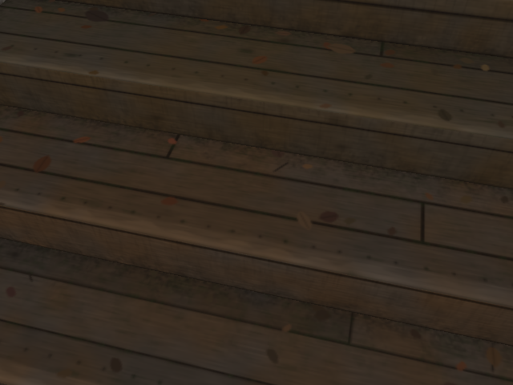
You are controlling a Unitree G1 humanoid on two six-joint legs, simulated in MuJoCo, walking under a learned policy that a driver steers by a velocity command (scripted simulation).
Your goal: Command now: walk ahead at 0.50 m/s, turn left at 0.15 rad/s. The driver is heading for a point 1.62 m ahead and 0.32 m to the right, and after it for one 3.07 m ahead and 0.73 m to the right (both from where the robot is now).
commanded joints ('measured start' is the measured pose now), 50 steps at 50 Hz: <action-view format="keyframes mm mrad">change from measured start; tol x32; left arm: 1 136 -13 19 105 18 -48 -11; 25 350 65 82 -23 -3 -116 -65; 43 -392 -105 -60 -364 9 41 -32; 50 215 200 63 -79 30 24 -21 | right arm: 1 -86 69 25 -163 2 23 -1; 15 -627 134 89 -516 31 75 -27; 23 5 -82 -16 -260 21 41 -26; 50 146 -41 0 -45 85 -65 -9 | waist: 1 -5 46 50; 15 71 -91 170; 22 -185 -259 -354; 24 -98 168 -398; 39 50 15 97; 48 199 174 -261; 50 213 -192 -320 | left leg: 1 -403 51 -12 419 10 32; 13 -1166 198 157 535 -290 5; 21 49 51 346 -432 -242 95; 24 441 458 -756 -1201 -264 205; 33 32 288 32 -1199 -5 -31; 43 358 339 71 -1523 338 57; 47 448 377 191 -1156 1556 90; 49 343 336 182 -703 1314 54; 50 -82 109 171 -220 482 -8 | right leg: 1 179 -259 610 -635 -172 -115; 9 254 -184 318 -738 264 -110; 15 547 -242 342 -978 24 -107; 18 540 -199 155 -1112 737 -138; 21 695 -303 120 -564 1936 -81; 23 328 -144 161 -23 1345 -9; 24 98 82 235 450 272 46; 37 -731 11 159 1174 164 -40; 48 215 106 -45 7 -40 -86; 50 554 -245 834 -468 -270 -298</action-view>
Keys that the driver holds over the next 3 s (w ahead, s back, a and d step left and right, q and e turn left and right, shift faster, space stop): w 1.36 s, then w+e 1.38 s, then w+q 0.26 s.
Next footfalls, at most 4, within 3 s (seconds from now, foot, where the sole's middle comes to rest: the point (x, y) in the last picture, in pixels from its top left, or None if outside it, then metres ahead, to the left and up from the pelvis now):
0.44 left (206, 355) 0.50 0.12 -0.55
0.96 right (265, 201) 0.80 -0.03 -0.40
1.50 left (197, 56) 1.18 0.13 -0.25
2.08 right None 1.45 -0.14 -0.10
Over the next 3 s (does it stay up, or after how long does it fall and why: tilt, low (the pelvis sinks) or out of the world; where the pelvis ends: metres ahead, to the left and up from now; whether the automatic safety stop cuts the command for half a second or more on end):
stays up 1.79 -0.29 0.83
